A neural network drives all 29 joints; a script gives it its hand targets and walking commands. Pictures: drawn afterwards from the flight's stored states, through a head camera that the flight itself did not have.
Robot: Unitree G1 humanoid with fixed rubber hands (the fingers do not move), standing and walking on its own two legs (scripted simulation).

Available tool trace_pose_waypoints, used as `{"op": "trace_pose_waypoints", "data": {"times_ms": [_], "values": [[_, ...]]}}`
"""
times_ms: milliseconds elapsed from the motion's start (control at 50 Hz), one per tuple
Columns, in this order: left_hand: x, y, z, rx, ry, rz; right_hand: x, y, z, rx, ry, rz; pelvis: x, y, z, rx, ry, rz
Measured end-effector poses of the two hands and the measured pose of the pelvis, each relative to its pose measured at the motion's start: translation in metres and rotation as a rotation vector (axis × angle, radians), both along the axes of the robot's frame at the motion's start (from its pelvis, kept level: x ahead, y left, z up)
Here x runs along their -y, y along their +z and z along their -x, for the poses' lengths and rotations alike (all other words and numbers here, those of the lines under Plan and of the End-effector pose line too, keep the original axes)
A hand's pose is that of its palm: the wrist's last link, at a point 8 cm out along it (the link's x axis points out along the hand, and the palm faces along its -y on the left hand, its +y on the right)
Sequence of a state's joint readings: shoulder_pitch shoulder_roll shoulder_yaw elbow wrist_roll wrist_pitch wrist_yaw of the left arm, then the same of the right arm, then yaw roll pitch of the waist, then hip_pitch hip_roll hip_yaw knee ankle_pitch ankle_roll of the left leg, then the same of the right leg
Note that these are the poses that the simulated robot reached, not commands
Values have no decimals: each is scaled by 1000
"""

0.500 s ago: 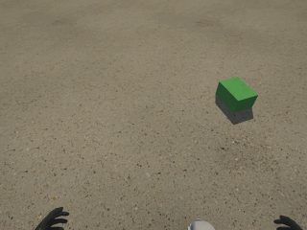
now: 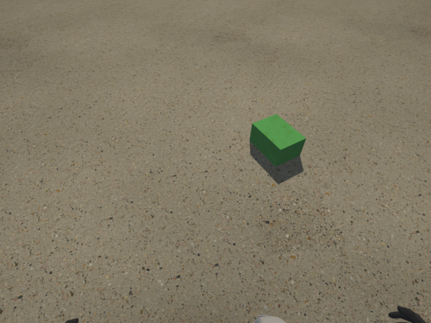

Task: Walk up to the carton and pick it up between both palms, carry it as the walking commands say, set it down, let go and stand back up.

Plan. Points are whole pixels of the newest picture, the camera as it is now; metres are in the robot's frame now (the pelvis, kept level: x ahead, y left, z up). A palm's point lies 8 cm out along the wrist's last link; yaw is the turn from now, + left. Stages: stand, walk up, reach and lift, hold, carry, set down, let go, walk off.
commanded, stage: walk up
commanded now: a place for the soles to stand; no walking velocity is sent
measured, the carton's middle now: (276, 139) +1.32 -0.38 -0.68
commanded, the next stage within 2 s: none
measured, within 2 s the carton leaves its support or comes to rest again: neither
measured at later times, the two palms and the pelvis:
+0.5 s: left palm (125, 246) +0.29 +0.22 -0.06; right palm out of the picture +0.24 -0.43 -0.07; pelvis +0.17 -0.09 +0.00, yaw -7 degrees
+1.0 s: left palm (161, 176) +0.49 +0.17 -0.07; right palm (423, 217) +0.37 -0.47 -0.07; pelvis +0.35 -0.13 +0.01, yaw -10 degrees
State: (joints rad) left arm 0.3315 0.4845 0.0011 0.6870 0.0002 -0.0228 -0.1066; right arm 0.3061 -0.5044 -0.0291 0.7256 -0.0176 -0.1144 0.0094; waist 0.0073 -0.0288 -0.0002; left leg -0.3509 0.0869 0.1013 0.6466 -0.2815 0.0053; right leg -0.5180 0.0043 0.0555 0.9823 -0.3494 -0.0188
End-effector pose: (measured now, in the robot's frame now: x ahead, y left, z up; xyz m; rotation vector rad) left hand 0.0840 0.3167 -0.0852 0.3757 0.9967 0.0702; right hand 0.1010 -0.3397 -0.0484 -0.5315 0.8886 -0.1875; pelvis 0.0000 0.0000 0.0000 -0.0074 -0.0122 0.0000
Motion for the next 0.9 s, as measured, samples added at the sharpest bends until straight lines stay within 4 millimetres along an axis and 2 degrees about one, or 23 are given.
{"op": "trace_pose_waypoints", "data": {"times_ms": [60, 120, 180, 220, 280, 360, 460, 540, 640, 700, 800, 900], "values": [[13, 7, -34, 10, -38, -3, 13, 2, 3, -22, -42, -6, 10, 5, -22, 8, -19, -1], [28, 12, -67, 22, -69, -13, 28, -3, -7, -31, -67, -25, 23, 5, -44, 11, -42, -9], [48, 15, -98, 30, -90, -32, 47, -14, -25, -32, -82, -51, 43, 1, -68, 13, -61, -26], [61, 11, -119, 46, -103, -54, 63, -27, -42, -28, -84, -63, 60, -9, -86, 14, -66, -39], [80, 8, -137, 46, -107, -65, 78, -37, -68, -28, -97, -81, 76, -14, -104, 17, -85, -35], [90, 21, -157, 33, -107, -82, 86, -30, -100, -6, -102, -105, 86, -3, -127, 14, -98, -29], [96, 25, -190, 32, -122, -86, 93, -20, -125, -2, -114, -108, 92, 3, -158, 20, -118, -16], [96, 20, -220, 22, -135, -71, 92, -16, -146, -12, -124, -98, 90, 3, -184, 11, -131, -6], [86, 4, -263, -6, -149, -51, 83, -15, -180, -16, -136, -64, 77, -4, -224, -9, -145, 15], [89, 0, -290, -11, -164, -37, 79, -14, -188, -27, -163, -53, 75, -2, -246, -11, -161, 13], [101, 7, -329, 0, -174, -19, 85, 0, -202, -57, -192, -41, 84, 9, -281, 1, -171, 18], [119, 14, -364, 8, -175, -29, 102, -2, -233, -56, -190, -62, 103, 11, -315, 12, -172, 5]]}}
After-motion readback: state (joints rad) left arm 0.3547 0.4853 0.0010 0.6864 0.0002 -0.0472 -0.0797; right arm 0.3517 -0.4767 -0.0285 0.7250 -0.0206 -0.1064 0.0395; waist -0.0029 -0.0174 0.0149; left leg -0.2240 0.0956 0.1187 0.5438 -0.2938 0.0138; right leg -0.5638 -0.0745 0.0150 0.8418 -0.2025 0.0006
